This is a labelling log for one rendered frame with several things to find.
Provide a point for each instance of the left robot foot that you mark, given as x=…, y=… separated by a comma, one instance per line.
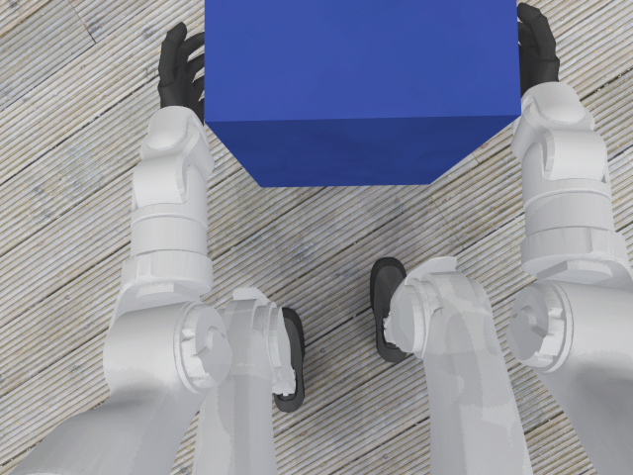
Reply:
x=286, y=402

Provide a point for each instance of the right robot upper arm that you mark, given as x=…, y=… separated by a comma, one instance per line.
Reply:
x=578, y=339

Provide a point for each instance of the robot left forearm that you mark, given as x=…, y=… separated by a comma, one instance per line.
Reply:
x=169, y=262

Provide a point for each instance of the robot foot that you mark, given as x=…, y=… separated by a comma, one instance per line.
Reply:
x=286, y=402
x=386, y=276

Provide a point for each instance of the carton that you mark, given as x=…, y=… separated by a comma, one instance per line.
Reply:
x=309, y=93

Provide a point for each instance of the robot left hand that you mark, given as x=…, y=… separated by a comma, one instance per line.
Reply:
x=175, y=86

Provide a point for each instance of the robot right hand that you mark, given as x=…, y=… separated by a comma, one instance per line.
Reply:
x=537, y=60

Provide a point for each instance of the left robot upper arm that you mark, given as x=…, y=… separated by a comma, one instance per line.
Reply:
x=160, y=364

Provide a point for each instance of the right robot foot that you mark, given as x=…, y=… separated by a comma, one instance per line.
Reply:
x=386, y=276

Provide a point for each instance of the robot right forearm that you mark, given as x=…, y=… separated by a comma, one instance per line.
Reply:
x=566, y=192

